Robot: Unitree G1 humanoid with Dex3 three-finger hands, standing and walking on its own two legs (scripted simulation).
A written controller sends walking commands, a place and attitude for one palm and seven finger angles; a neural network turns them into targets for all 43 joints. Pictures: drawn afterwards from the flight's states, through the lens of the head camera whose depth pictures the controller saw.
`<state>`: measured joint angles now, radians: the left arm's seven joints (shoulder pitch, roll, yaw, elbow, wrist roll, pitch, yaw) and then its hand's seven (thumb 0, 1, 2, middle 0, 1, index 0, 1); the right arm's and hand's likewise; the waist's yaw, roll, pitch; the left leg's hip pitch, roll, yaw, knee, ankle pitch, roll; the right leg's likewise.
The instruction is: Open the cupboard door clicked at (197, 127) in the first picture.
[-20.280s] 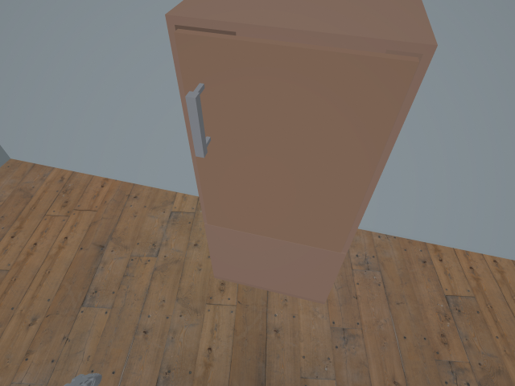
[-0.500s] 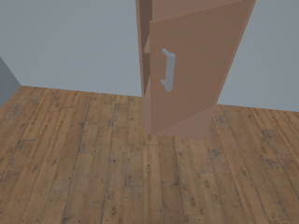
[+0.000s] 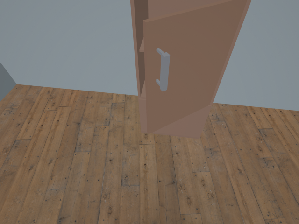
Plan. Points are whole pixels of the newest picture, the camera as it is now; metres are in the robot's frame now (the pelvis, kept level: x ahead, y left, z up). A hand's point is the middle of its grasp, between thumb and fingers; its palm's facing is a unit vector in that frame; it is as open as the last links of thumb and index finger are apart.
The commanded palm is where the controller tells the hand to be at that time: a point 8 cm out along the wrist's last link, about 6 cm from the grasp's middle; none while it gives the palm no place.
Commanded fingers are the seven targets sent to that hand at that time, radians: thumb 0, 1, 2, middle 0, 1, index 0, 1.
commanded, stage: look to check the result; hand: left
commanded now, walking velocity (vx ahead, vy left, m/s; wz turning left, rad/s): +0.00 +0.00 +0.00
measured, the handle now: (161, 70) +0.60 -0.01 +0.07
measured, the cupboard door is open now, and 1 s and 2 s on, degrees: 38 38 38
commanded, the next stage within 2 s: walk to a spot facing it in 0.34 s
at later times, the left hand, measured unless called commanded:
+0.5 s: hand out of the picture +0.04 +0.20 -0.17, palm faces +0.02 -0.97 -0.24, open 7.4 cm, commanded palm none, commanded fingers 0.00 0.90 0.90 -0.20 -0.30 -0.20 -0.30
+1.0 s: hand out of the picture +0.09 +0.17 -0.17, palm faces -0.15 -0.95 -0.28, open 7.4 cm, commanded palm none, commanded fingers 0.00 0.90 0.90 -0.20 -0.30 -0.20 -0.30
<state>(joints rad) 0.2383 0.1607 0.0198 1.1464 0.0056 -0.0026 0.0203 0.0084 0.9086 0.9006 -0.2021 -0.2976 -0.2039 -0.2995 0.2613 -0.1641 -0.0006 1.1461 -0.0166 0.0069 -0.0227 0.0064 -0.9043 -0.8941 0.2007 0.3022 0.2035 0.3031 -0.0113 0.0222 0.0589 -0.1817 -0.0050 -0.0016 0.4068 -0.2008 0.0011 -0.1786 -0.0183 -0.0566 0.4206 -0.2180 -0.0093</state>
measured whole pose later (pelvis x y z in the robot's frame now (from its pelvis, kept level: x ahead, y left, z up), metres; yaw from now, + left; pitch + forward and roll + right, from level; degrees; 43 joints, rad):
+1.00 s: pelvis -0.01 -0.02 -0.01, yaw -13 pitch +0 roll +2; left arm 0.19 0.20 0.08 0.97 0.02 0.03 0.00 0.01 0.91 0.90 -0.20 -0.30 -0.20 -0.30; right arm 0.15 -0.23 -0.06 1.00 -0.01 0.07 -0.03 0.01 -0.90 -0.89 0.20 0.30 0.21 0.30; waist 0.02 0.03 0.14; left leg -0.40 0.05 0.05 0.99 -0.49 -0.04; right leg -0.30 0.04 0.01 0.61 -0.31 -0.06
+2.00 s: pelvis +0.03 -0.01 -0.01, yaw -50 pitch +1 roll -1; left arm 0.12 0.25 0.08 0.89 0.02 0.07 -0.04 0.01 0.91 0.90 -0.20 -0.30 -0.20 -0.30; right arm 0.25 -0.21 -0.02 0.91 -0.03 0.01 -0.03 0.01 -0.90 -0.89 0.20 0.30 0.21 0.30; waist 0.00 -0.02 0.11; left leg -0.26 0.10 0.09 0.52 -0.27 -0.03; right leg -0.48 0.00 -0.03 0.98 -0.47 0.04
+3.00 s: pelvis +0.02 -0.24 -0.01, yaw -86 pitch +2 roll +0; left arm 0.14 0.22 0.06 0.93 0.02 -0.01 -0.02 0.01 0.91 0.90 -0.20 -0.30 -0.20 -0.30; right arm 0.25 -0.22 -0.04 0.96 -0.02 0.01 0.01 0.01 -0.91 -0.89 0.20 0.30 0.20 0.30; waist -0.05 -0.01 0.11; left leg -0.51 0.14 0.06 1.04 -0.36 -0.07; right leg -0.28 0.02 -0.05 0.50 -0.25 -0.06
